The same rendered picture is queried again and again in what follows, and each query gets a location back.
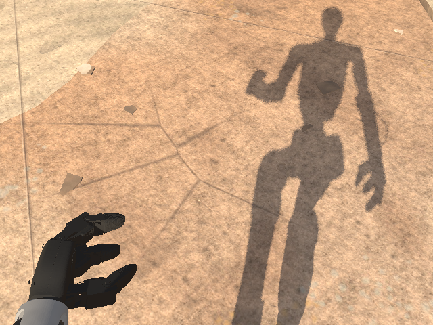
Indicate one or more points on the left robot forearm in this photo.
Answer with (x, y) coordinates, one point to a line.
(42, 312)

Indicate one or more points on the left robot hand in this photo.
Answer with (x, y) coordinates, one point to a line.
(67, 256)

